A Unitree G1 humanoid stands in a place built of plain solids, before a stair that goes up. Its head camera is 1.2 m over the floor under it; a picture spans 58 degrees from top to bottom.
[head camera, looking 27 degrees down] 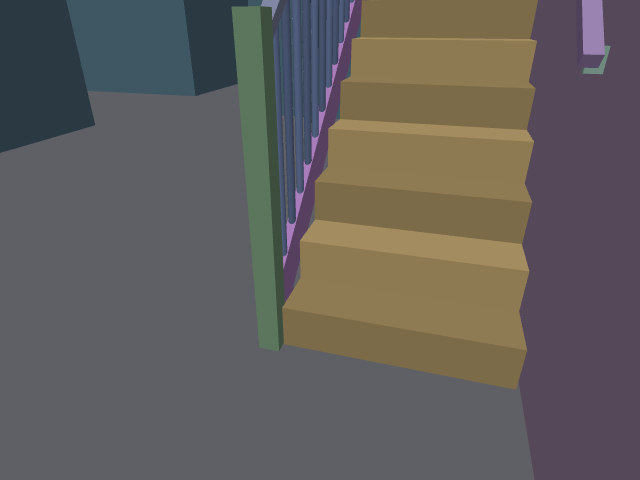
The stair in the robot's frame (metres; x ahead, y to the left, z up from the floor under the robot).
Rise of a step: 0.18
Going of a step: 0.23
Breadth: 0.90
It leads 16 degrees to the right of straight ahead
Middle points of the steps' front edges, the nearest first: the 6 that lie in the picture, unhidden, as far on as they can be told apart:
1.28 -0.28 0.19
1.50 -0.35 0.37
1.72 -0.41 0.56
1.94 -0.47 0.74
2.16 -0.53 0.93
2.38 -0.60 1.11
